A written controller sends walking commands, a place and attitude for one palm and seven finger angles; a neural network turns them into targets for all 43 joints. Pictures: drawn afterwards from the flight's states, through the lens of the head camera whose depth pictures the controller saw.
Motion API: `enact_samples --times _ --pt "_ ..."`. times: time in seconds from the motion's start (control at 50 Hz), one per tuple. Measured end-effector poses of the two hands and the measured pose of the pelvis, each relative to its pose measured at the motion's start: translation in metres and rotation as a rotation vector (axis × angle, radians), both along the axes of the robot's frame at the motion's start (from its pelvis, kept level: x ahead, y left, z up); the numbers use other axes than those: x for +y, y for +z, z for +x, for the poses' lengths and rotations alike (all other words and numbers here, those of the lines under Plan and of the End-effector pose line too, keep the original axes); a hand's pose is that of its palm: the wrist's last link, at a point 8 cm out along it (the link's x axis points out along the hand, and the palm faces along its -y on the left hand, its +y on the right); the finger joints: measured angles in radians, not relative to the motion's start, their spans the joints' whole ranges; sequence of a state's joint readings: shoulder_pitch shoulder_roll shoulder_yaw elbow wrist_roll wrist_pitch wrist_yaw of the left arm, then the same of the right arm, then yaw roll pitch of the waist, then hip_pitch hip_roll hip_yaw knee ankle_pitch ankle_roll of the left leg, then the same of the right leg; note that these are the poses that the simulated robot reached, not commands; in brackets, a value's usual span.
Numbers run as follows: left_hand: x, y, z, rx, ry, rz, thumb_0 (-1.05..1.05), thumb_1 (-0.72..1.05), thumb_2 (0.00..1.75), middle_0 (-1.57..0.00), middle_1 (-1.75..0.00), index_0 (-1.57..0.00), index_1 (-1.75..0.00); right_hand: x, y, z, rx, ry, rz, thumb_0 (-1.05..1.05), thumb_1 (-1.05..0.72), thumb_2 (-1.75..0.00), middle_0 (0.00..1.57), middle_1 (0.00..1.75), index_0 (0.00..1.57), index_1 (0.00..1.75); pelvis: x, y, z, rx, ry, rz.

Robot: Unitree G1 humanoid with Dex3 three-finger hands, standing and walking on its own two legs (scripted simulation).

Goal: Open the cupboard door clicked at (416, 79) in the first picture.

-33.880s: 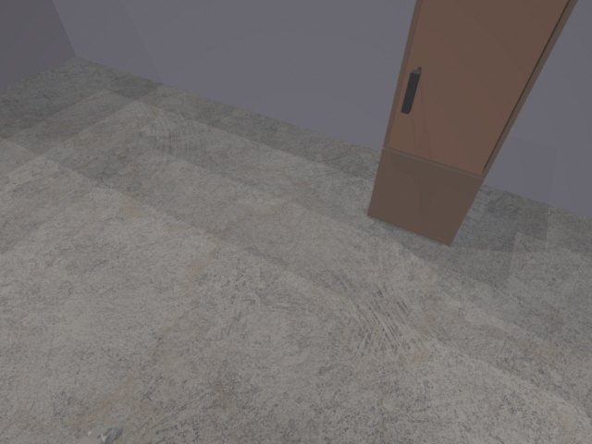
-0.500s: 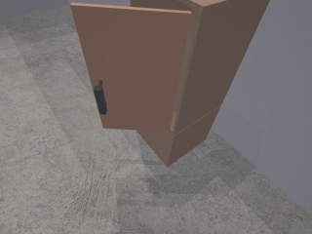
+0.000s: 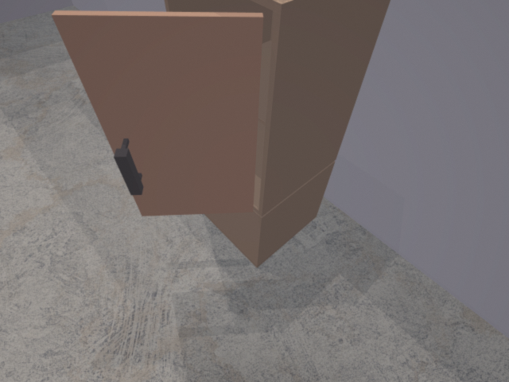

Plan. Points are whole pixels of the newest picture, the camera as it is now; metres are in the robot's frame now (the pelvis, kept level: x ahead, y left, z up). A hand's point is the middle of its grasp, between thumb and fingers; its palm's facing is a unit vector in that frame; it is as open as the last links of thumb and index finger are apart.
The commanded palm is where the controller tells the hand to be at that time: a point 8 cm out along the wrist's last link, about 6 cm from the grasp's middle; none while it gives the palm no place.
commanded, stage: come to a stop and stand still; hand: left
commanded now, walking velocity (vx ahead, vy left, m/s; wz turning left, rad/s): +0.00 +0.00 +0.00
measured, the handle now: (131, 166) +0.59 +0.32 -0.09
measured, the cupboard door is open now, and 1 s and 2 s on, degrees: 51 51 51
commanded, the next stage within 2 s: look again from close up in 0.62 s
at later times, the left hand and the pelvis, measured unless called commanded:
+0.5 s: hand out of the picture +0.01 +0.11 -0.17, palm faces +0.06 -0.98 -0.19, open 7.2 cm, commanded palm none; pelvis +0.00 -0.07 +0.00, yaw +1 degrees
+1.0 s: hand out of the picture +0.03 +0.14 -0.17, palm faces +0.07 -0.96 -0.27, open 7.3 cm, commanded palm none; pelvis +0.01 -0.06 -0.01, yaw +2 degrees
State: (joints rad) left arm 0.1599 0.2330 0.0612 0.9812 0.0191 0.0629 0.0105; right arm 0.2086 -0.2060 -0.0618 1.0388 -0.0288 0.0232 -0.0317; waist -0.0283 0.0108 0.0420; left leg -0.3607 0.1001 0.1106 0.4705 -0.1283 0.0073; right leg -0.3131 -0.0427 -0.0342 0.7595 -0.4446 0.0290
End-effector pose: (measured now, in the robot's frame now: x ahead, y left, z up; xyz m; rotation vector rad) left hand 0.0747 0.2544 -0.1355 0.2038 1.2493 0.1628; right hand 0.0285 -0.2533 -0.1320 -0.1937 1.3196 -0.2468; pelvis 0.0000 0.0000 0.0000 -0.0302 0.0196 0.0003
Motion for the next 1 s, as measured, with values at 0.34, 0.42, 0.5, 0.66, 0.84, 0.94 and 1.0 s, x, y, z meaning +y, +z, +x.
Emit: enact_samples --times 0.34,0.42,0.5,0.66,0.84,0.94,1.0 --pt "-0.083 -0.01 -0.048 0.073 0.057 -0.041 0.0 0.93 0.9 -0.2 -0.3 -0.21 -0.3 -0.031 -0.017 -0.038 0.115 -0.006 0.081 0.01 -0.91 -0.9 0.2 0.3 0.2 0.3 -0.058 -0.003 0.002 -0.015 0.025 0.029" --pt "-0.09 -0.01 -0.06 0.1 0.078 -0.052 0.0 0.94 0.9 -0.2 -0.3 -0.2 -0.3 -0.027 -0.013 -0.026 0.097 0.025 0.09 0.01 -0.91 -0.9 0.2 0.3 0.2 0.3 -0.064 0.001 0.002 -0.021 0.018 0.036" --pt "-0.096 -0.008 -0.071 0.13 0.083 -0.058 0.0 0.93 0.9 -0.2 -0.3 -0.2 -0.3 -0.033 -0.012 -0.019 0.089 0.038 0.083 0.02 -0.93 -0.9 0.2 0.3 0.2 0.3 -0.066 0.003 0.002 -0.023 0.018 0.036" --pt "-0.108 -0.007 -0.083 0.169 0.091 -0.075 0.0 0.92 0.9 -0.2 -0.3 -0.2 -0.3 -0.04 -0.01 -0.012 0.086 0.051 0.079 0.01 -0.92 -0.9 0.2 0.3 0.2 0.3 -0.071 0.005 0.007 -0.019 0.021 0.038" --pt "-0.097 -0.003 -0.072 0.116 0.063 -0.029 0.01 0.91 0.9 -0.2 -0.3 -0.21 -0.3 -0.048 -0.016 0.003 0.003 0.066 0.067 0.01 -0.91 -0.9 0.2 0.3 0.2 0.3 -0.068 -0.002 0.01 0.0 0.024 0.033" --pt "-0.074 0.0 -0.057 0.036 0.069 0.021 0.0 0.91 0.9 -0.2 -0.3 -0.2 -0.3 -0.048 -0.017 0.019 -0.062 0.075 0.053 0.01 -0.91 -0.9 0.2 0.3 0.2 0.3 -0.062 -0.006 0.009 -0.02 0.03 0.036" --pt "-0.064 0.001 -0.05 -0.005 0.065 0.032 0.0 0.91 0.9 -0.2 -0.3 -0.2 -0.3 -0.046 -0.013 0.027 -0.1 0.087 0.045 0.01 -0.91 -0.9 0.2 0.3 0.2 0.3 -0.058 -0.006 0.006 -0.034 0.026 0.04"
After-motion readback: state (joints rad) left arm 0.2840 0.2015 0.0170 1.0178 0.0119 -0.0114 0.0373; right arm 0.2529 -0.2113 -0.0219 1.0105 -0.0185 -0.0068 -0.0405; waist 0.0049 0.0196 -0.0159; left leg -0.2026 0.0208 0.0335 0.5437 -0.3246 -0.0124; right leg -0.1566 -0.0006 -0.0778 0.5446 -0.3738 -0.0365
